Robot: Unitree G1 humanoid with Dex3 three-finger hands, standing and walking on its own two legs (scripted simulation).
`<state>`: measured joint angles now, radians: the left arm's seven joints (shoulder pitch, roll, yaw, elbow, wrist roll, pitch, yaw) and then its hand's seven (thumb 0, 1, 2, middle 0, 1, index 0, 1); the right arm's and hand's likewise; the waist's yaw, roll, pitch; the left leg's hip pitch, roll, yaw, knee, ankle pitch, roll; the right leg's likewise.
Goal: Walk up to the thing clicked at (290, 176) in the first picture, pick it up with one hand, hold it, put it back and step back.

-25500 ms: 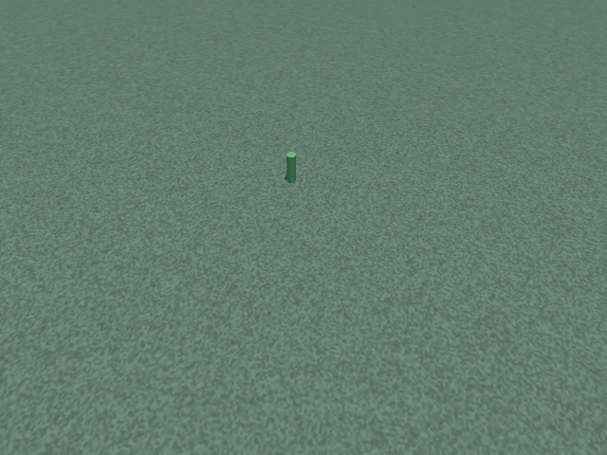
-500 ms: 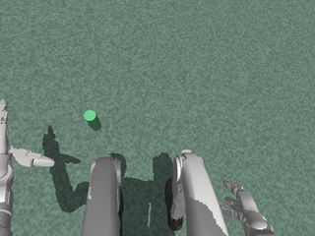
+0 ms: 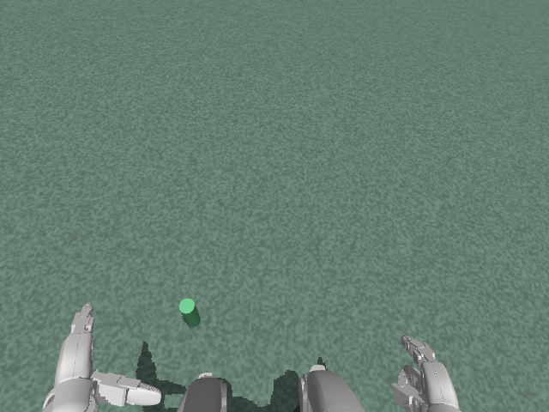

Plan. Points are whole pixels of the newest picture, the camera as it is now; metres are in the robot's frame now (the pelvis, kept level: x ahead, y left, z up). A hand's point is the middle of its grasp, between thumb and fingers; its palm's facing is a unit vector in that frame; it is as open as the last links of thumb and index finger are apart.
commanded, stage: home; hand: left
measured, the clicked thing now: (190, 313) +0.43 +0.20 -0.60
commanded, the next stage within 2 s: stand in 1.90 s
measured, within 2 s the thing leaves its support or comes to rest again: neither
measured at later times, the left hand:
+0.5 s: hand (122, 384) +0.18 +0.18 -0.02, palm faces +0.13 -0.95 -0.29, open 17.5 cm
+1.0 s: hand (131, 386) +0.18 +0.17 -0.02, palm faces +0.12 -0.95 -0.29, open 17.4 cm
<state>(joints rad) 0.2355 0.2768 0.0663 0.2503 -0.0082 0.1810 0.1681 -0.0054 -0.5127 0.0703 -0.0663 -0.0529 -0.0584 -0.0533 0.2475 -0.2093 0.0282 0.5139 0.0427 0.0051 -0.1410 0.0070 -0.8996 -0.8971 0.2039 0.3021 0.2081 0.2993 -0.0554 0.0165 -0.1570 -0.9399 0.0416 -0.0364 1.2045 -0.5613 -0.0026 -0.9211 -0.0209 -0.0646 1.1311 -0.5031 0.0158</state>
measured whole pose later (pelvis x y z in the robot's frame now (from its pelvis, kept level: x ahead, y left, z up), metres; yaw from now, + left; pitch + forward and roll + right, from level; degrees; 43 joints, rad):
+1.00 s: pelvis +0.01 -0.01 +0.05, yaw +1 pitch +7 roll -2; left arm 0.45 0.20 -0.01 0.04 -0.01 0.25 0.14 -0.01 -0.52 0.07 -0.06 -0.05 -0.06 -0.06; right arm 0.28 -0.21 0.02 0.52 0.01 -0.12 -0.17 0.01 -0.90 -0.90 0.20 0.30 0.21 0.30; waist -0.03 0.03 -0.10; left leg -0.59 0.04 -0.03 0.94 -0.48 -0.02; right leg -0.58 -0.02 -0.06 0.89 -0.43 0.00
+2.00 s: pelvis +0.02 -0.01 +0.05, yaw +1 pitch +7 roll -2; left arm 0.45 0.20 -0.01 0.03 -0.01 0.26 0.14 -0.01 -0.52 0.06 -0.06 -0.05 -0.05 -0.05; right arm 0.28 -0.20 0.02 0.53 0.01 -0.14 -0.17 0.01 -0.90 -0.90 0.20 0.30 0.21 0.30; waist -0.02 0.03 -0.10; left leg -0.58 0.04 -0.02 0.94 -0.48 -0.01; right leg -0.57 -0.02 -0.06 0.89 -0.44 0.01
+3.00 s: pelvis +0.00 +0.01 +0.10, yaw +2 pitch -4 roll +0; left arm 0.18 0.31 0.00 1.10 0.03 0.00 0.02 0.01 0.90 0.90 -0.21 -0.30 -0.20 -0.30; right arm 0.17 -0.29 -0.02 1.10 -0.03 0.00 -0.01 0.01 -0.90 -0.89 0.20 0.30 0.21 0.30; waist 0.02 0.00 0.05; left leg -0.12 -0.02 0.00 0.40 -0.21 0.01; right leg -0.14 -0.07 -0.05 0.42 -0.20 0.04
